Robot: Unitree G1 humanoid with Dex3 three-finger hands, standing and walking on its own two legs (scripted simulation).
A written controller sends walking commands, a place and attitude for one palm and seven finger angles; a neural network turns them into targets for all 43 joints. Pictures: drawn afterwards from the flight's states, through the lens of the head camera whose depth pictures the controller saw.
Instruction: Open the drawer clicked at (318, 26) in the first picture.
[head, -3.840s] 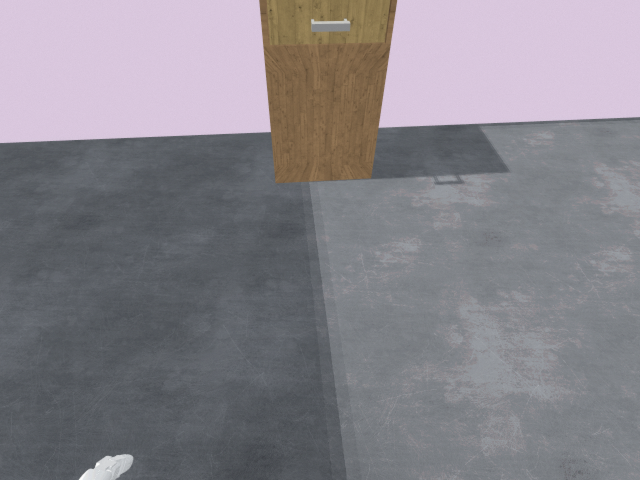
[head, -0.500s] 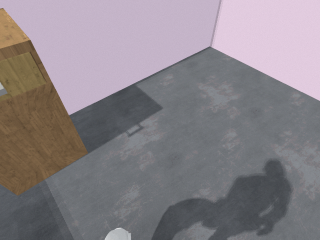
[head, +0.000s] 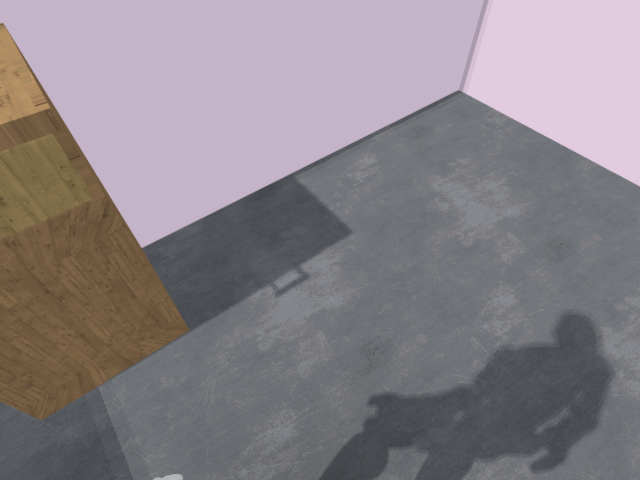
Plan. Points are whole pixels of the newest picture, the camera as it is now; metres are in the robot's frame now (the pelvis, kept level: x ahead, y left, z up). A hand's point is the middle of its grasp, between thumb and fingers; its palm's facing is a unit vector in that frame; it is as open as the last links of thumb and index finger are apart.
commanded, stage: turn to face it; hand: left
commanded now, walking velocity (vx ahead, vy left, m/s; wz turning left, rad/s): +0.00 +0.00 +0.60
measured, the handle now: out of the picture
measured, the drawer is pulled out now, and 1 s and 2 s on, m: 0.00 0.00 0.00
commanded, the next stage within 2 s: take the last steps up to it in 1.00 s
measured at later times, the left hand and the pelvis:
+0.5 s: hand out of the picture +0.00 +0.21 -0.19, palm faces +0.36 -0.90 -0.26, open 7.4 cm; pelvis +0.04 +0.00 -0.01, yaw +19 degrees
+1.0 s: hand out of the picture +0.02 +0.15 -0.13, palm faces +0.55 -0.78 -0.29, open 7.4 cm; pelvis +0.06 -0.06 +0.01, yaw +35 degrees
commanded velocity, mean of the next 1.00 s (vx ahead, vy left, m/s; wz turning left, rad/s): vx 0.00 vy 0.00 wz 0.50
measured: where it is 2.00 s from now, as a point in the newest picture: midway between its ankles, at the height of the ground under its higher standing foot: outside the picture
